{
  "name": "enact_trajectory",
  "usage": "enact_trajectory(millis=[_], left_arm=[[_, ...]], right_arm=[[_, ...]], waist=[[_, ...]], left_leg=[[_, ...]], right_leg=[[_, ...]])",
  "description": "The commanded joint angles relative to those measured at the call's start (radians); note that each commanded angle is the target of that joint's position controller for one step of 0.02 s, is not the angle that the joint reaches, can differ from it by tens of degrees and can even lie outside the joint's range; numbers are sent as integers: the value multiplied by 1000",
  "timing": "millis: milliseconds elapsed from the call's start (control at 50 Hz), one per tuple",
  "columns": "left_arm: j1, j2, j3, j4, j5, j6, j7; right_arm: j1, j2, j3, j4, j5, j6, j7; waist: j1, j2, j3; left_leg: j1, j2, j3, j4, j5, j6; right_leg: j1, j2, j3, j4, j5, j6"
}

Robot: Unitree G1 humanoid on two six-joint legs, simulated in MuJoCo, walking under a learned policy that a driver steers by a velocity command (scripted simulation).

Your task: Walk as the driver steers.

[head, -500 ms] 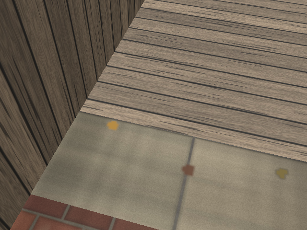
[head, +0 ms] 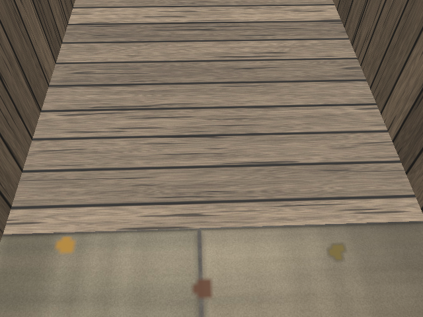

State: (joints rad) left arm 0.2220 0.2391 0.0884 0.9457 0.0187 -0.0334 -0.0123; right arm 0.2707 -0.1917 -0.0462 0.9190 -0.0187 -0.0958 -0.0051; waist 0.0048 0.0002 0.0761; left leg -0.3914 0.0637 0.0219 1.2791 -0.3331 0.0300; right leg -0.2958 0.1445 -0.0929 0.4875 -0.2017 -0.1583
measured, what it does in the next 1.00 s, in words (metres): walks ahead: left foot, then right foot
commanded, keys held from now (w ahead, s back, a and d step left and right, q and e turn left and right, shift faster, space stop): w+e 0.28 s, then w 0.46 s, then w+q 0.26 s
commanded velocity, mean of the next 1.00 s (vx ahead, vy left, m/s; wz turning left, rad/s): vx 0.50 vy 0.00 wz -0.23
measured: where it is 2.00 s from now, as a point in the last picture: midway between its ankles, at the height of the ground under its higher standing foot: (223, 166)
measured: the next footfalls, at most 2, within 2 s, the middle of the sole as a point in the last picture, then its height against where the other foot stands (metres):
left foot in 0.42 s outside the picture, level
right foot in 0.94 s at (267, 255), level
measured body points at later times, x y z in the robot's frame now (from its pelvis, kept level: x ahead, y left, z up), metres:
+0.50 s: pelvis +0.30 +0.04 +0.00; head +0.33 +0.04 +0.45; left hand +0.36 +0.32 -0.14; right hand +0.41 -0.24 -0.10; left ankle +0.40 +0.11 -0.73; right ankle +0.10 -0.02 -0.64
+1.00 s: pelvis +0.54 -0.04 +0.00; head +0.58 -0.06 +0.45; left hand +0.79 +0.14 -0.09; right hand +0.45 -0.28 -0.15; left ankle +0.41 +0.10 -0.69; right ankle +0.61 -0.15 -0.73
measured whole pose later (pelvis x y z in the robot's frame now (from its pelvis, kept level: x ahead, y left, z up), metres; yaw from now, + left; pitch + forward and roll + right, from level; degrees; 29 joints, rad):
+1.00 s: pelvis +0.54 -0.04 +0.00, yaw -10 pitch +1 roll +1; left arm 0.03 0.21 0.02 0.78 0.05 -0.09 -0.01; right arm 0.45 -0.23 -0.03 0.96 0.00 -0.06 0.00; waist -0.07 0.01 0.05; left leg -0.14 -0.03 -0.02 0.80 -0.47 0.06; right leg -0.42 0.00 -0.07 0.54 -0.13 -0.06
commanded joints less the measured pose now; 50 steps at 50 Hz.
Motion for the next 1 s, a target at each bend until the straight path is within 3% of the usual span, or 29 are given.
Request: enact_trajectory(millis=[20, 60, 120, 180, 280, 340, 380, 400, 420, 440, 460, 480, 500, 540, 560, 600, 660, 740, 820, 880, 900, 920, 940, 960, 980, 1000], left_arm=[[55, 83, 9, -40, -19, -35, 14], [93, 118, 14, -32, -23, -49, 13], [165, 129, 14, -29, -23, -47, 10], [229, 132, 14, -32, -21, -41, 9], [286, 149, 14, -46, -7, -36, 19], [246, 163, 15, -59, -4, -43, 31], [210, 184, 17, -63, 1, -53, 27], [183, 186, 17, -63, -2, -58, 23], [216, 108, -3, -92, -7, -62, 17], [424, 34, -15, -78, -51, -54, 14], [365, 119, -9, -52, -10, -43, 23], [236, 126, -8, -74, 0, -41, 14], [174, 110, -13, -87, 0, -42, 8], [168, 90, -18, -91, 16, -26, -7], [177, 84, -20, -89, 20, -19, -10], [154, 75, -23, -92, 25, -11, -15], [18, 66, -33, -135, 31, -7, -27], [-144, 33, -54, -184, 22, -12, -35], [-240, 40, -57, -213, 13, -21, -30], [-245, 58, -54, -221, 10, -32, -24], [-204, 78, -47, -211, 7, -38, -15], [-100, 88, -39, -182, 10, -51, -3], [56, 133, -23, -135, 25, -67, 12], [206, 229, 0, -130, 54, -74, 30], [198, 283, 18, -126, 42, -54, 27], [132, 182, -3, -138, 21, -46, 22]], right_arm=[[64, -86, -19, -64, -29, 25, 7], [21, -82, -18, -89, -32, 47, 14], [-132, -96, -18, -153, -27, 57, 20], [-248, -101, -13, -201, -23, 59, 26], [-398, -107, 1, -273, -14, 45, 35], [-335, -128, -1, -273, -9, 30, 34], [-136, -174, -22, -210, -6, 18, 17], [17, -196, -31, -165, -6, 7, 3], [169, -269, -45, -153, -30, 1, -13], [155, -350, -64, -138, -45, 11, -5], [66, -245, -49, -153, -17, 24, 4], [-25, -166, -28, -168, -6, 23, 6], [-57, -135, -16, -158, -12, 18, 10], [-19, -122, -5, -117, -5, 5, 7], [10, -128, -5, -99, 0, -5, 10], [52, -131, -3, -73, 11, -21, 15], [97, -141, -1, -47, 17, -24, 13], [156, -150, 2, -14, 22, -21, 13], [210, -171, -2, 11, 19, -8, 11], [211, -193, -12, 15, 3, 5, 8], [200, -202, -17, 14, 0, 7, 4], [191, -200, -18, 17, 4, 10, 2], [183, -183, -13, 8, 10, 9, 4], [183, -110, 6, -47, 36, 6, 9], [257, -90, 5, -61, 41, 16, 2], [206, -171, -18, -38, 15, 33, -3]], waist=[[-39, 64, -62], [-39, 27, -50], [8, -26, -23], [54, -57, -29], [102, -78, -19], [57, -95, -28], [-28, -86, -114], [-114, -57, -191], [-146, 58, -333], [-36, 342, -437], [-20, 148, -310], [-19, 45, -143], [-11, 6, -88], [10, 64, -74], [14, 95, -83], [21, 88, -80], [3, 75, -32], [-31, 72, -6], [-52, 75, 6], [-40, 90, -13], [-14, 87, -29], [34, 65, -78], [92, 21, -178], [136, -118, -329], [86, -259, -375], [64, -111, -257]], left_leg=[[-176, 57, -55, -87, 25, -33], [-191, 57, -31, -165, 61, -59], [-271, 51, -7, -307, 191, -78], [-321, 26, -7, -430, 287, -77], [-330, -26, -9, -607, 312, -56], [-154, -47, -12, -738, 301, -11], [103, -100, 11, -779, 239, 29], [296, -72, -5, -821, 287, 55], [519, 154, -244, -814, 158, 95], [709, 390, -741, -949, 129, 247], [579, 339, -784, -1017, -109, 228], [415, 283, -593, -1040, -114, 198], [332, 225, -458, -1058, 22, 169], [269, 153, -298, -1083, 218, 136], [268, 154, -276, -1081, 311, 148], [283, 151, -227, -1091, 400, 166], [288, 144, -179, -1148, 368, 178], [299, 112, -105, -1153, 465, 158], [345, 124, -123, -1102, 572, 161], [403, 147, -158, -1024, 646, 155], [396, 148, -169, -973, 675, 142], [376, 121, -155, -854, 726, 121], [272, 66, -119, -669, 645, 100], [18, -26, -55, -359, 291, 65], [-212, -124, -15, -152, -213, 58], [-252, -55, -76, -81, -152, 68]], right_leg=[[159, -309, 383, -276, 339, -162], [127, -275, 341, -283, 401, -152], [150, -244, 331, -291, 419, -107], [230, -236, 350, -267, 440, -73], [346, -259, 406, -211, 488, -76], [344, -282, 405, -178, 561, -32], [331, -257, 372, 2, 793, 7], [269, -207, 331, 190, 750, 26], [120, -143, 281, 482, 403, 40], [-166, 27, 208, 764, -345, 82], [-262, -53, 243, 821, -268, 65], [-273, -93, 231, 782, -161, 69], [-256, -123, 227, 727, -102, 72], [-206, -151, 211, 654, -76, 85], [-196, -146, 201, 640, -78, 92], [-240, -153, 183, 609, -78, 104], [-343, -198, 131, 506, 14, 130], [-334, -207, 69, 288, 151, 148], [-269, -182, 49, 139, 162, 142], [-201, -163, 52, 70, 82, 116], [-127, -148, 53, 30, 31, 106], [21, -125, 41, -45, 48, 92], [255, -182, 98, -65, 58, 62], [539, -460, 409, -106, -98, -4], [599, -621, 728, -209, -153, -81], [478, -570, 660, -222, -227, -62]])
Velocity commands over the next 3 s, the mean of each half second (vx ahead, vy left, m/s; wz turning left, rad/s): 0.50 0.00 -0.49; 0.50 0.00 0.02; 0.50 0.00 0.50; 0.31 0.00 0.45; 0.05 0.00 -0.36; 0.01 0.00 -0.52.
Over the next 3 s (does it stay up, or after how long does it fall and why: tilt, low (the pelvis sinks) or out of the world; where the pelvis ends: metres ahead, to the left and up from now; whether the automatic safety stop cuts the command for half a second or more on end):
stays up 1.01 -0.01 0.01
